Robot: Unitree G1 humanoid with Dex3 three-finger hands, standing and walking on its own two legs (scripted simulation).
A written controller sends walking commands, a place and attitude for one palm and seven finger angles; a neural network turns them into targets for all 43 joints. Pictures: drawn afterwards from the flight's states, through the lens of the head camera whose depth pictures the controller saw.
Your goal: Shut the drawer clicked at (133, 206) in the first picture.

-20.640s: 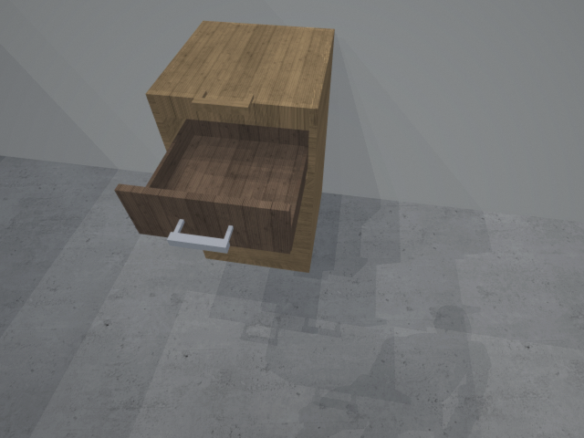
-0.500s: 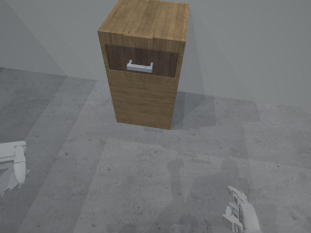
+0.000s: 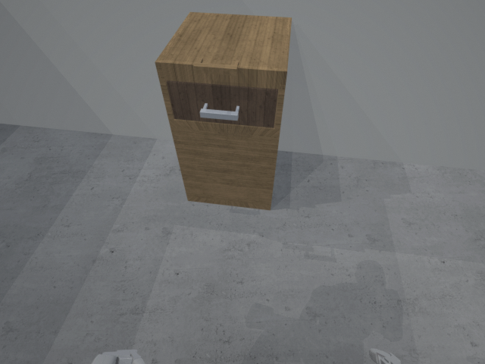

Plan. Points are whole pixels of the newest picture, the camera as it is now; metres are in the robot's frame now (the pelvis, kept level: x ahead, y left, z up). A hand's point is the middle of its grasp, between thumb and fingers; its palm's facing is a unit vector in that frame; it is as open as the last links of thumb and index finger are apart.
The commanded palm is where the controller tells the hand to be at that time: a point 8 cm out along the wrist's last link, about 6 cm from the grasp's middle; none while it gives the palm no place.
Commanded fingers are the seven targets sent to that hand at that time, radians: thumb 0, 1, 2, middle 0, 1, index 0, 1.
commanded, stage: let the arm hang, fingers relaxed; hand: left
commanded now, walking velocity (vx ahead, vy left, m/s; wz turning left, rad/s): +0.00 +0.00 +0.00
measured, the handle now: (220, 111) +0.93 +0.11 -0.15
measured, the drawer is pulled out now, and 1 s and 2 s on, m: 0.00 0.00 0.00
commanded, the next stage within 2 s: look to check the result in 0.86 s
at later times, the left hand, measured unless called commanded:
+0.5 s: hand out of the picture -0.01 +0.19 -0.16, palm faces +0.00 -0.97 -0.23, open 6.8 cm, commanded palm none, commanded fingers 0.00 0.90 0.90 -0.20 -0.30 -0.20 -0.30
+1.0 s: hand out of the picture +0.01 +0.16 -0.16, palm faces +0.00 -0.98 -0.18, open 7.4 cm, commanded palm none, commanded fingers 0.00 0.90 0.90 -0.20 -0.30 -0.20 -0.30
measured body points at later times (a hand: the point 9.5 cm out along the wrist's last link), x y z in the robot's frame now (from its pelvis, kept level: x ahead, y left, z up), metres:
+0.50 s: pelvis -0.01 +0.00 +0.01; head +0.01 -0.01 +0.46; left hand -0.01 +0.24 -0.14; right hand -0.02 -0.22 -0.15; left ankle +0.01 +0.09 -0.73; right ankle +0.01 -0.12 -0.73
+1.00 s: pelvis +0.01 -0.01 +0.01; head +0.03 -0.02 +0.46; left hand +0.01 +0.21 -0.15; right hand -0.01 -0.22 -0.15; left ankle +0.01 +0.09 -0.73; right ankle +0.01 -0.12 -0.73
